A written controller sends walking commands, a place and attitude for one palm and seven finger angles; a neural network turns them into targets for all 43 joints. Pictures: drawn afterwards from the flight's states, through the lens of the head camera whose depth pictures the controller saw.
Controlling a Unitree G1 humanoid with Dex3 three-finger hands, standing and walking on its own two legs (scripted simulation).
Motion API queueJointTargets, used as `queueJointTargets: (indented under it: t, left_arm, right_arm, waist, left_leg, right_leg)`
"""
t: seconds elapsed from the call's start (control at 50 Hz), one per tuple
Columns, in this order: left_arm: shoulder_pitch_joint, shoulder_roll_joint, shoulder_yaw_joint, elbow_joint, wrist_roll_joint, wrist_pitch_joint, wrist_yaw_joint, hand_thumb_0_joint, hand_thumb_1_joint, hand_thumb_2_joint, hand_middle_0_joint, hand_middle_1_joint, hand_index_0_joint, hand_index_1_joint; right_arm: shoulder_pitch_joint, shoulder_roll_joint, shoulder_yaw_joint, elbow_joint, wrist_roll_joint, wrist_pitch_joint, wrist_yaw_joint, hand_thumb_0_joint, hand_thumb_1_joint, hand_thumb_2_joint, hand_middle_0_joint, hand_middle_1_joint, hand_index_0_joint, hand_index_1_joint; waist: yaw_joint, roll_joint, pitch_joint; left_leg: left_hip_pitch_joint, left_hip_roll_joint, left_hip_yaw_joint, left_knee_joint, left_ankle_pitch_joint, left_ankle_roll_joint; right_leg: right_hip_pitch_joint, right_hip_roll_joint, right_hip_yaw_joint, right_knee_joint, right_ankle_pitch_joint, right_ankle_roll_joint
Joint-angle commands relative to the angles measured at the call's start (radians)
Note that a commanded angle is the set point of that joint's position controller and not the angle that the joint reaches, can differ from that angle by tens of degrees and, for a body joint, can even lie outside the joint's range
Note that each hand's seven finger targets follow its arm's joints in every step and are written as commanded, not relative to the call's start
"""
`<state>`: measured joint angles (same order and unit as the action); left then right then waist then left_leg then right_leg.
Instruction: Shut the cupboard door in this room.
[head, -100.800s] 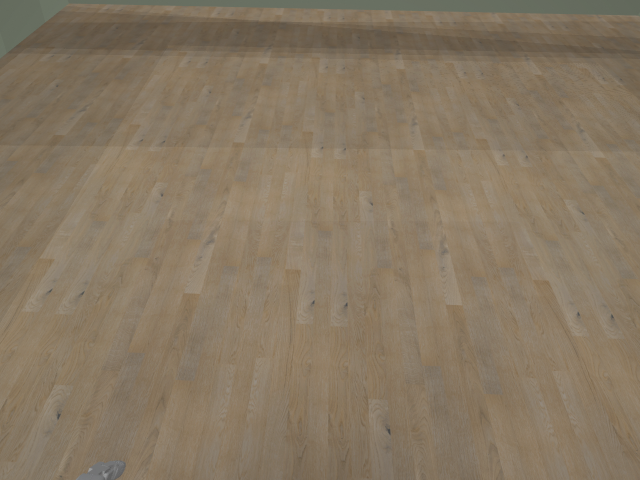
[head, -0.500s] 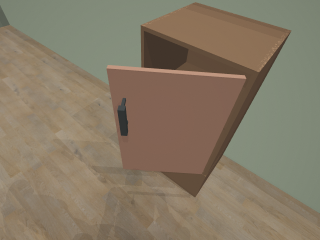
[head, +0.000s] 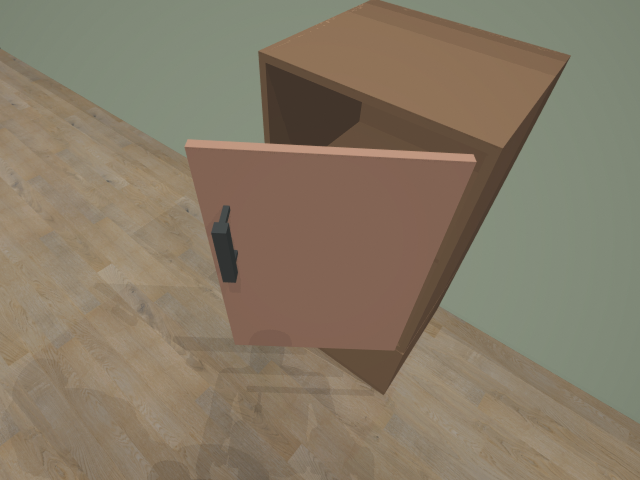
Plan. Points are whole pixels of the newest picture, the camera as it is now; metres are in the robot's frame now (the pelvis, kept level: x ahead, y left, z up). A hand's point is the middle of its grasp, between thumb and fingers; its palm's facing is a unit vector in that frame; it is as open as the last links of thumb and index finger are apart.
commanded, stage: come to a stop and stand still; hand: left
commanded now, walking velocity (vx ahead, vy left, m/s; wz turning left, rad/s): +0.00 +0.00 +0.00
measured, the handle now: (227, 244) +0.46 +0.18 -0.02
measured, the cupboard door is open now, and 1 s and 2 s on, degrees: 36 36 36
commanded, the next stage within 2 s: look again from close up in 0.50 s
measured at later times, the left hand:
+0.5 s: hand out of the picture -0.01 +0.22 -0.17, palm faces -0.01 -0.97 -0.24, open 7.4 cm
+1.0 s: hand out of the picture +0.01 +0.19 -0.18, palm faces +0.00 -0.98 -0.18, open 7.3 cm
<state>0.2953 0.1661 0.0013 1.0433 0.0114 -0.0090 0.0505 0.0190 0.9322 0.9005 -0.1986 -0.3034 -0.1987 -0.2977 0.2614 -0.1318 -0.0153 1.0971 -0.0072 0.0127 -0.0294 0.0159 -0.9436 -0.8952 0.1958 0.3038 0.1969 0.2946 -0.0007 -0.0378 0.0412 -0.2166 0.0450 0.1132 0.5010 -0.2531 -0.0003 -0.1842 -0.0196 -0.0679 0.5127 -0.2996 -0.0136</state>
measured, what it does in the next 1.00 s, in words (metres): stands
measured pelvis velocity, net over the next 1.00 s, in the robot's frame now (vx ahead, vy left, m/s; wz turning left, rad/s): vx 0.01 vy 0.02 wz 0.00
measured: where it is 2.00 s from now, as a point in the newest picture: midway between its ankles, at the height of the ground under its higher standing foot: outside the picture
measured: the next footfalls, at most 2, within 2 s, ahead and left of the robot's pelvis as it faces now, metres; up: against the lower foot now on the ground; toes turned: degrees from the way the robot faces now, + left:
none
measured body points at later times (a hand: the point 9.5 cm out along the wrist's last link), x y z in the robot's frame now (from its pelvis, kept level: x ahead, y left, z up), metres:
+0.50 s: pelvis -0.02 +0.03 +0.00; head -0.01 +0.02 +0.45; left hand -0.01 +0.27 -0.15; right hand +0.00 -0.20 -0.16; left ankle +0.01 +0.12 -0.74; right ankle -0.01 -0.11 -0.74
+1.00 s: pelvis +0.01 +0.02 +0.00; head +0.03 +0.02 +0.45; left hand +0.02 +0.24 -0.16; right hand +0.02 -0.21 -0.16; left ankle +0.01 +0.12 -0.74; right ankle -0.01 -0.11 -0.74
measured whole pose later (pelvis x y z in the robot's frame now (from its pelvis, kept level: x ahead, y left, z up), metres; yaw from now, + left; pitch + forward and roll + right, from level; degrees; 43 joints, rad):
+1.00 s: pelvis +0.01 +0.02 +0.00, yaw +0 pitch -1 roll +0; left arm 0.27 0.16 -0.02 1.11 0.01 -0.01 0.04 0.01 0.92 0.90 -0.20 -0.30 -0.20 -0.30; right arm 0.26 -0.15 0.01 1.12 -0.01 -0.02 -0.02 0.01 -0.93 -0.90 0.19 0.30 0.20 0.29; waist 0.00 -0.02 0.05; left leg -0.19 0.01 0.13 0.45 -0.25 0.03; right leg -0.17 -0.04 -0.05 0.47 -0.29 0.01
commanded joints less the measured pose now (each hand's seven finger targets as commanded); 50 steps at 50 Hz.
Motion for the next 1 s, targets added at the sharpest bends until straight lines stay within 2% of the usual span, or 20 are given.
queueJointTargets:
  t: [0.0,0.02,0.04,0.06,0.08,0.1,0.12,0.16,0.2,0.26,0.36,0.44,0.52,0.58,0.62,0.76,0.82,0.94,0.98]
  left_arm:
    - [0.069,0.085,0.02,-0.047,0.004,-0.001,-0.001,0.0,0.9,0.9,-0.2,-0.3,-0.2,-0.3]
    - [0.116,0.126,0.023,-0.015,0.009,-0.009,0.032,0.0,0.9,0.9,-0.2,-0.3,-0.2,-0.3]
    - [0.048,0.179,0.028,-0.073,0.008,-0.023,0.021,0.0,0.9,0.9,-0.2,-0.3,-0.2,-0.3]
    - [-0.001,0.169,0.027,-0.091,0.007,-0.022,0.013,0.0,0.9,0.9,-0.2,-0.3,-0.2,-0.3]
    - [-0.027,0.149,0.025,-0.108,0.012,-0.022,0.008,0.0,0.9,0.9,-0.2,-0.3,-0.2,-0.3]
    - [-0.021,0.139,0.022,-0.109,0.008,-0.016,0.004,0.0,0.9,0.9,-0.2,-0.3,-0.2,-0.3]
    - [-0.01,0.124,0.02,-0.105,0.008,-0.006,0.001,0.0,0.9,0.9,-0.2,-0.3,-0.2,-0.3]
    - [0.017,0.104,0.013,-0.098,0.01,0.004,-0.006,0.0,0.9,0.9,-0.2,-0.3,-0.2,-0.3]
    - [0.024,0.099,0.01,-0.094,0.013,0.006,-0.011,0.0,0.9,0.9,-0.2,-0.3,-0.2,-0.3]
    - [0.032,0.107,0.009,-0.096,0.013,0.008,-0.015,0.0,0.9,0.9,-0.2,-0.3,-0.2,-0.3]
    - [0.035,0.112,0.005,-0.086,0.01,0.001,-0.018,0.0,0.9,0.9,-0.2,-0.3,-0.2,-0.3]
    - [0.04,0.11,0.001,-0.062,0.007,-0.005,-0.018,0.0,0.9,0.9,-0.2,-0.3,-0.2,-0.3]
    - [0.046,0.108,-0.002,-0.034,0.005,-0.012,-0.017,0.0,0.9,0.9,-0.2,-0.3,-0.2,-0.3]
    - [0.046,0.106,-0.005,-0.017,0.005,-0.013,-0.016,0.0,0.9,0.9,-0.2,-0.3,-0.2,-0.3]
    - [0.049,0.104,-0.005,-0.004,0.004,-0.014,-0.015,0.0,0.9,0.9,-0.2,-0.3,-0.2,-0.3]
    - [0.054,0.09,-0.003,0.027,0.002,-0.015,-0.012,0.0,0.9,0.9,-0.2,-0.3,-0.2,-0.3]
    - [0.05,0.087,-0.004,0.036,0.003,-0.013,-0.012,0.0,0.9,0.9,-0.2,-0.3,-0.2,-0.3]
    - [0.047,0.085,-0.002,0.042,0.002,-0.013,-0.012,0.0,0.9,0.9,-0.2,-0.3,-0.2,-0.3]
    - [0.047,0.085,-0.002,0.042,0.004,-0.014,-0.012,0.0,0.9,0.9,-0.2,-0.3,-0.2,-0.3]
  right_arm:
    - [0.034,-0.089,-0.017,-0.047,0.001,-0.014,-0.001,0.0,-0.9,-0.9,0.2,0.3,0.2,0.3]
    - [-0.056,-0.141,-0.022,-0.12,0.007,-0.028,0.002,0.0,-0.9,-0.9,0.2,0.3,0.2,0.3]
    - [0.022,-0.083,-0.018,-0.135,0.004,-0.013,0.014,0.0,-0.9,-0.9,0.2,0.3,0.2,0.3]
    - [0.048,-0.089,-0.016,-0.133,0.0,-0.008,0.018,0.0,-0.9,-0.9,0.2,0.3,0.2,0.3]
    - [0.071,-0.086,-0.013,-0.136,-0.009,-0.017,0.024,0.0,-0.9,-0.9,0.2,0.3,0.2,0.3]
    - [0.069,-0.109,-0.012,-0.144,-0.011,-0.023,0.024,0.0,-0.9,-0.9,0.2,0.3,0.2,0.3]
    - [0.054,-0.13,-0.013,-0.156,-0.012,-0.025,0.022,0.0,-0.9,-0.9,0.2,0.3,0.2,0.3]
    - [0.028,-0.156,-0.013,-0.179,-0.011,-0.023,0.02,0.0,-0.9,-0.9,0.2,0.3,0.2,0.3]
    - [0.02,-0.162,-0.013,-0.185,-0.014,-0.022,0.021,0.0,-0.9,-0.9,0.2,0.3,0.2,0.3]
    - [0.025,-0.175,-0.013,-0.182,-0.015,-0.019,0.023,0.0,-0.9,-0.9,0.2,0.3,0.2,0.3]
    - [0.04,-0.171,-0.007,-0.156,-0.013,-0.026,0.024,0.0,-0.9,-0.9,0.2,0.3,0.2,0.3]
    - [0.05,-0.165,0.0,-0.127,-0.009,-0.036,0.021,0.0,-0.9,-0.9,0.2,0.3,0.2,0.3]
    - [0.054,-0.147,0.005,-0.095,-0.005,-0.043,0.018,0.0,-0.9,-0.9,0.2,0.3,0.2,0.3]
    - [0.057,-0.135,0.009,-0.07,-0.003,-0.043,0.016,0.0,-0.9,-0.9,0.2,0.3,0.2,0.3]
    - [0.056,-0.134,0.01,-0.059,-0.002,-0.045,0.014,0.0,-0.9,-0.9,0.2,0.3,0.2,0.3]
    - [0.052,-0.119,0.01,-0.022,-0.002,-0.049,0.006,0.0,-0.9,-0.9,0.2,0.3,0.2,0.3]
    - [0.048,-0.115,0.01,-0.013,-0.001,-0.047,0.004,0.0,-0.9,-0.9,0.2,0.3,0.2,0.3]
    - [0.045,-0.114,0.011,-0.001,-0.003,-0.047,0.001,0.0,-0.9,-0.9,0.2,0.3,0.2,0.3]
    - [0.043,-0.109,0.009,0.001,-0.002,-0.047,0.0,0.0,-0.9,-0.9,0.2,0.3,0.2,0.3]
  waist:
    - [0.01,0.014,-0.025]
    - [0.024,0.092,0.022]
    - [-0.031,0.05,-0.053]
    - [-0.043,0.033,-0.055]
    - [-0.045,0.084,-0.039]
    - [-0.034,0.127,-0.016]
    - [-0.022,0.159,0.017]
    - [0.0,0.103,0.057]
    - [0.006,0.064,0.076]
    - [0.006,0.05,0.077]
    - [0.002,0.03,0.039]
    - [0.001,0.037,0.017]
    - [0.001,0.012,-0.001]
    - [0.0,0.025,0.014]
    - [0.0,0.024,0.002]
    - [0.004,0.039,-0.009]
    - [0.004,0.048,0.008]
    - [0.007,0.043,0.001]
    - [0.007,0.023,0.007]
  left_leg:
    - [0.017,0.066,-0.08,-0.062,0.212,0.019]
    - [-0.012,0.084,-0.051,0.123,0.229,-0.008]
    - [-0.039,0.029,-0.064,0.1,-0.061,-0.002]
    - [-0.011,0.027,-0.064,0.057,-0.082,0.0]
    - [0.006,0.034,-0.072,0.011,-0.021,0.005]
    - [-0.02,0.063,-0.121,-0.034,0.011,0.024]
    - [-0.077,0.09,-0.167,-0.088,-0.032,0.045]
    - [-0.158,0.102,-0.209,-0.169,-0.191,0.063]
    - [-0.183,0.09,-0.208,-0.199,-0.261,0.062]
    - [-0.177,0.08,-0.202,-0.217,-0.303,0.058]
    - [-0.115,0.076,-0.185,-0.211,-0.232,0.056]
    - [-0.071,0.076,-0.169,-0.204,-0.146,0.054]
    - [-0.02,0.067,-0.133,-0.163,-0.012,0.049]
    - [-0.005,0.067,-0.124,-0.159,0.023,0.047]
    - [0.008,0.066,-0.116,-0.144,0.069,0.044]
    - [0.04,0.068,-0.11,-0.134,0.144,0.043]
    - [0.037,0.067,-0.109,-0.133,0.152,0.041]
    - [0.051,0.07,-0.107,-0.132,0.187,0.041]
    - [0.056,0.072,-0.104,-0.128,0.195,0.041]
  right_leg:
    - [-0.013,-0.121,0.114,-0.084,0.357,-0.03]
    - [-0.069,-0.177,0.184,-0.097,0.682,-0.012]
    - [-0.052,-0.216,0.209,-0.115,0.383,-0.065]
    - [-0.113,-0.191,0.189,-0.128,0.093,-0.088]
    - [-0.134,-0.155,0.146,-0.097,0.043,-0.083]
    - [-0.143,-0.108,0.115,-0.066,-0.031,-0.061]
    - [-0.132,-0.065,0.081,-0.044,-0.084,-0.042]
    - [-0.1,-0.039,0.055,-0.031,-0.1,-0.028]
    - [-0.094,-0.042,0.062,-0.039,-0.101,-0.028]
    - [-0.115,-0.048,0.076,-0.061,-0.145,-0.025]
    - [-0.114,-0.062,0.099,-0.086,-0.107,-0.026]
    - [-0.097,-0.071,0.101,-0.092,-0.034,-0.024]
    - [-0.082,-0.089,0.109,-0.109,0.038,-0.021]
    - [-0.085,-0.088,0.11,-0.118,0.052,-0.02]
    - [-0.072,-0.092,0.109,-0.115,0.088,-0.018]
    - [-0.045,-0.094,0.1,-0.114,0.149,-0.016]
    - [-0.044,-0.094,0.099,-0.119,0.16,-0.015]
    - [-0.026,-0.095,0.091,-0.12,0.19,-0.015]
    - [-0.023,-0.095,0.091,-0.123,0.21,-0.015]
